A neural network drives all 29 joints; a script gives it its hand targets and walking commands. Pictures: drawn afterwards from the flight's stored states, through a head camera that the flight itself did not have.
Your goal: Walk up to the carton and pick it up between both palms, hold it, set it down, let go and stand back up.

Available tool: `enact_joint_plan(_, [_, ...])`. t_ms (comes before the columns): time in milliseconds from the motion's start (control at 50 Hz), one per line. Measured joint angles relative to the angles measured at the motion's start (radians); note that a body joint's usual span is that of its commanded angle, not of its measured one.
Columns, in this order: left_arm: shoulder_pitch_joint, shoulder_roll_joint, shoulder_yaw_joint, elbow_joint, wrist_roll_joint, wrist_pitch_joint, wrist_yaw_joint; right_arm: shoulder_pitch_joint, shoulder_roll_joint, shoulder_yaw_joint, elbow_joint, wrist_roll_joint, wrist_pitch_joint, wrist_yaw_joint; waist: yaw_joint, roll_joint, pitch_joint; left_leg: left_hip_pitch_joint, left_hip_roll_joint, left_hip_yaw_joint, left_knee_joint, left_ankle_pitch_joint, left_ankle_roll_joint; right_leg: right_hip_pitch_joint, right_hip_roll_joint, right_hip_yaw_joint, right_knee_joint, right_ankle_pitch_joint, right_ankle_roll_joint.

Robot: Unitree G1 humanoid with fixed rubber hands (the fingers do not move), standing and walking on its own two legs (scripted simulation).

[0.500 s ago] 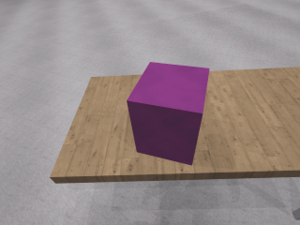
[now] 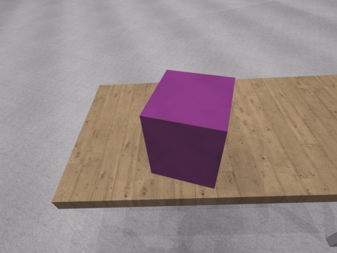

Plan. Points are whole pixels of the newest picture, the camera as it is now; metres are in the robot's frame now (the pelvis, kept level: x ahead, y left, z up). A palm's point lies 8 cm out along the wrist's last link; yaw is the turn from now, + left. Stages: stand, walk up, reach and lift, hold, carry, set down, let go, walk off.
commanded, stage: stand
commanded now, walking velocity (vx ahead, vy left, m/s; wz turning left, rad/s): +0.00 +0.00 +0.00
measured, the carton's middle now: (190, 128) +0.46 -0.05 +0.04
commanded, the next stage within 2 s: none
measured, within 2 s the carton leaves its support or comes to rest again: neither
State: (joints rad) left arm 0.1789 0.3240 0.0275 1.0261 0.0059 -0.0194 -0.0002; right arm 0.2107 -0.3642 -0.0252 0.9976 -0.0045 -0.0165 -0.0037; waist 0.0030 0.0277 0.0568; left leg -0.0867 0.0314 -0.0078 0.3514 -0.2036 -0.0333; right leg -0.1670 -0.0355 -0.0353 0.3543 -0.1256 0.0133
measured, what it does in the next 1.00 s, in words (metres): stands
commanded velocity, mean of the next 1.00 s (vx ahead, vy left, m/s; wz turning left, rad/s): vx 0.00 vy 0.00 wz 0.00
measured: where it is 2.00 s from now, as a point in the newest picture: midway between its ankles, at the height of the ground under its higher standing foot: outside the picture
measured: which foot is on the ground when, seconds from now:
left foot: down 0.00-1.00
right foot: down 0.00-1.00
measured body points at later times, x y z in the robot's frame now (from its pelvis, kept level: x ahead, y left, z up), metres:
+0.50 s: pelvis +0.01 +0.00 +0.00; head +0.01 -0.01 +0.45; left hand +0.09 +0.30 -0.12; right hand +0.08 -0.30 -0.13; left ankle +0.00 +0.14 -0.75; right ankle +0.05 -0.13 -0.75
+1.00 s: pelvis +0.02 +0.01 +0.00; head +0.02 +0.00 +0.45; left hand +0.08 +0.31 -0.12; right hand +0.08 -0.29 -0.13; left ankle +0.00 +0.14 -0.75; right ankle +0.05 -0.13 -0.75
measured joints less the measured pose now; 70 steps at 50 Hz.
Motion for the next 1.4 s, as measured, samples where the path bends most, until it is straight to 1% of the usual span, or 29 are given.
enact_joint_plan(180, [-0.005,0.003,0.0,0.014,0.0,0.0,0.002,-0.009,0.007,0.002,0.002,0.003,-0.004,-0.004,-0.005,0.003,-0.002,0.008,-0.002,0.001,-0.008,-0.003,0.002,0.006,-0.002,0.001,-0.005,-0.005,0.003])
enact_joint_plan(340, [-0.016,-0.005,-0.002,0.015,-0.003,0.0,0.004,-0.006,0.008,-0.001,0.019,0.0,-0.001,-0.003,-0.001,0.003,-0.003,0.019,-0.004,0.002,-0.014,-0.007,0.004,0.016,-0.004,0.001,-0.006,-0.01,0.005])
enact_joint_plan(680, [-0.012,0.002,-0.001,0.034,-0.004,0.002,0.007,-0.007,0.004,-0.005,0.023,0.007,0.001,-0.01,-0.005,-0.002,-0.001,0.025,-0.004,-0.001,-0.026,-0.005,0.005,0.026,-0.005,-0.002,-0.024,-0.007,0.008])
enact_joint_plan(780, [-0.005,0.005,0.0,0.039,-0.004,0.005,0.009,-0.01,0.012,0.001,0.027,0.006,0.001,-0.011,-0.004,-0.003,0.003,0.032,-0.004,0.001,-0.028,-0.007,0.005,0.031,-0.004,0.0,-0.024,-0.009,0.007])
enact_joint_plan(880, [-0.005,0.003,0.0,0.034,-0.007,0.003,0.012,-0.016,0.017,0.004,0.031,0.003,0.007,-0.01,0.004,-0.004,0.003,0.034,-0.005,0.004,-0.027,-0.009,0.006,0.03,-0.005,0.003,-0.02,-0.012,0.009])
enact_joint_plan(1260, [-0.006,-0.001,0.003,0.043,-0.005,0.001,0.011,-0.012,0.004,-0.016,0.041,0.004,-0.005,-0.011,-0.006,-0.008,0.001,0.037,-0.009,0.003,-0.037,-0.008,0.012,0.036,-0.009,0.002,-0.034,-0.009,0.013])
enact_joint_plan(1400, [-0.013,-0.001,0.003,0.041,-0.003,0.002,0.014,-0.006,0.007,-0.009,0.039,0.006,-0.001,-0.01,0.0,-0.007,0.007,0.042,-0.012,0.004,-0.039,-0.008,0.012,0.038,-0.012,0.004,-0.029,-0.013,0.015])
